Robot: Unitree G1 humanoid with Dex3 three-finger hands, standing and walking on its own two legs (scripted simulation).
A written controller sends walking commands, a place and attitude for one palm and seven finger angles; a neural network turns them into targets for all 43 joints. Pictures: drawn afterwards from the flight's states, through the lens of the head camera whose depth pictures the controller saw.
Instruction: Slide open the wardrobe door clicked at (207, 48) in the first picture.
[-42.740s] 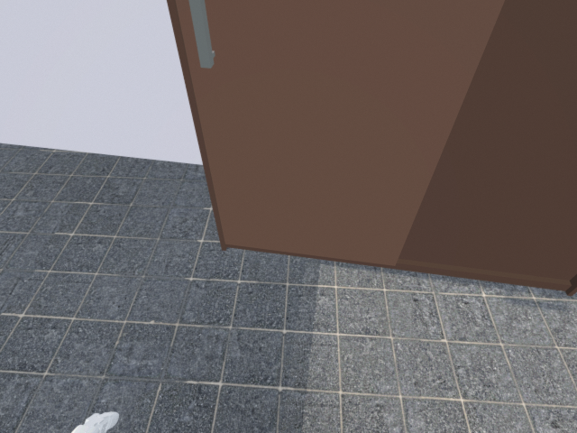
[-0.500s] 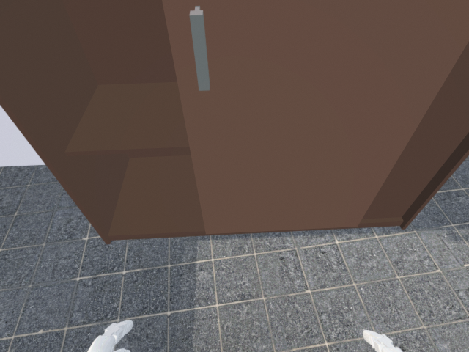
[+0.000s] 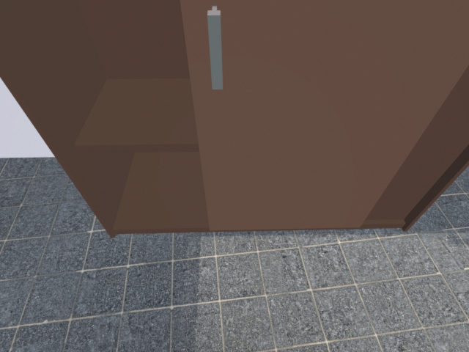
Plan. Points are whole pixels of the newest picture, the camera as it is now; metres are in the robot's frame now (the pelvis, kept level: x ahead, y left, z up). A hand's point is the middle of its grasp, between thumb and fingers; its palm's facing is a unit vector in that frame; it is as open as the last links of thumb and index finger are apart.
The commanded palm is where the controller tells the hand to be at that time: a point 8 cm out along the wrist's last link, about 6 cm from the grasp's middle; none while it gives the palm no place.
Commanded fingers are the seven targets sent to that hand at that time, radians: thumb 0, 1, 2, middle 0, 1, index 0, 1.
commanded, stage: let the arm hang, fingers relaxed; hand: left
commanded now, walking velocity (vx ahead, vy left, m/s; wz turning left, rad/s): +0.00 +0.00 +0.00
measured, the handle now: (216, 48) +0.71 +0.08 +0.17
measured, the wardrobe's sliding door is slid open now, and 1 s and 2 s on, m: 0.46 0.46 0.46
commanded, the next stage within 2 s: look to check the result in 0.36 s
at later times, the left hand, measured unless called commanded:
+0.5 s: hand out of the picture +0.03 +0.18 -0.17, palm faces +0.00 -0.98 -0.19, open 7.4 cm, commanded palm none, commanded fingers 0.00 0.90 0.90 -0.20 -0.30 -0.20 -0.30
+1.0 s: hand out of the picture +0.06 +0.18 -0.17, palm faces -0.01 -0.98 -0.18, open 7.4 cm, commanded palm none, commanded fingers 0.00 0.90 0.90 -0.20 -0.30 -0.20 -0.30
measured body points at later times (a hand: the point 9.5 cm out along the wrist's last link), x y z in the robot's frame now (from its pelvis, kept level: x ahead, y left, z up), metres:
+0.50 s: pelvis +0.02 +0.01 +0.00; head +0.04 +0.01 +0.45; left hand +0.03 +0.24 -0.16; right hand +0.05 -0.22 -0.15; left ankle +0.04 +0.08 -0.74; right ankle +0.01 -0.13 -0.74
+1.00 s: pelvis +0.04 +0.01 +0.01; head +0.06 +0.01 +0.45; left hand +0.06 +0.23 -0.16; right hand +0.05 -0.23 -0.15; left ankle +0.04 +0.08 -0.74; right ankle +0.01 -0.13 -0.74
